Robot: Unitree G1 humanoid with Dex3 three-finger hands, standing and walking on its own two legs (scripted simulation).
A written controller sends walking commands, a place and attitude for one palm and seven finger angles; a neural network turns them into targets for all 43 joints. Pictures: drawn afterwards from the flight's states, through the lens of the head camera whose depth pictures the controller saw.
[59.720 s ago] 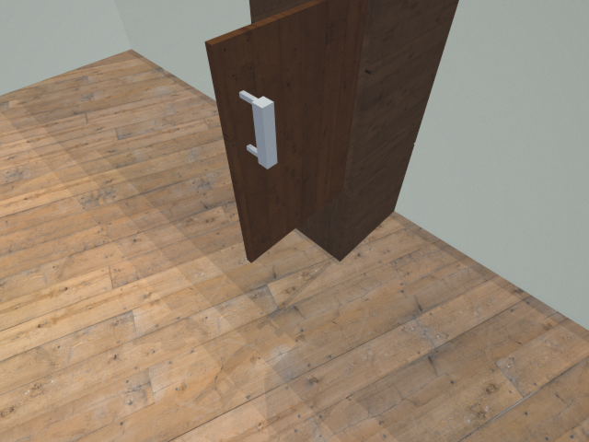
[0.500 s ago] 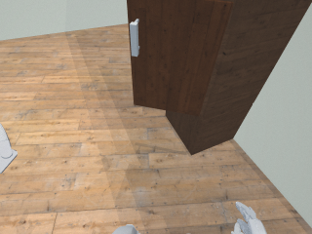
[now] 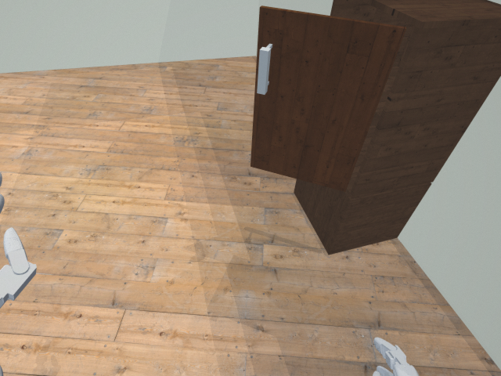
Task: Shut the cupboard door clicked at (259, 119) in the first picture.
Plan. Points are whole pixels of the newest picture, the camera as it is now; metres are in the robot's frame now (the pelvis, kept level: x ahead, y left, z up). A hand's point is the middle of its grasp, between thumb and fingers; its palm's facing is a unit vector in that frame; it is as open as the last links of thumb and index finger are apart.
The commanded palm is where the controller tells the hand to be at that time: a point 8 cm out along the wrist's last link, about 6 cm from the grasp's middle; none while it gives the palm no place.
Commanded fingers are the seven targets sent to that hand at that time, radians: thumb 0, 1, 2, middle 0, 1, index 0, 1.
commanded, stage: stop stepping back and stand still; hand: left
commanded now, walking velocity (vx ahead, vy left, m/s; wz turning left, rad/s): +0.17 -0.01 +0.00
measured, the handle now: (266, 68) +0.95 +0.09 +0.09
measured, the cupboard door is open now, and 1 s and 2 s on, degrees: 54 54 54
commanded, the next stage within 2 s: let the arm hang, fingers relaxed in 1.02 s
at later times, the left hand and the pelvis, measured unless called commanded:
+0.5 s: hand (55, 270) +0.18 +0.27 +0.15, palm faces +0.35 -0.81 -0.48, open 7.4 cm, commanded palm +0.11 +0.31 +0.18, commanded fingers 0.00 0.90 0.90 -0.20 -0.30 -0.20 -0.30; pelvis -0.05 +0.02 +0.00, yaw -5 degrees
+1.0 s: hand (68, 252) +0.20 +0.26 +0.15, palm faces +0.30 -0.83 -0.46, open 7.4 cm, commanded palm +0.15 +0.31 +0.18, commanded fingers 0.00 0.90 0.90 -0.20 -0.30 -0.20 -0.30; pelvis -0.03 +0.03 +0.00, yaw -7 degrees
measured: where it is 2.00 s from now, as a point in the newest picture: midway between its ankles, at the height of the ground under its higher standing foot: outside the picture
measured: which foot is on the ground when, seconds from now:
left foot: up 0.00-0.06, down 0.08-1.00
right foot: down 0.00-0.16, up 0.18-0.40, down 0.42-1.00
